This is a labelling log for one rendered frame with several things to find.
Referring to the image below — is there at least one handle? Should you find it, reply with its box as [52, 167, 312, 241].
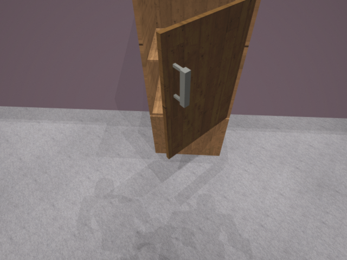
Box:
[172, 63, 191, 108]

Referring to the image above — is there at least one cupboard door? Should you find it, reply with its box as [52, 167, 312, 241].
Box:
[156, 0, 256, 159]

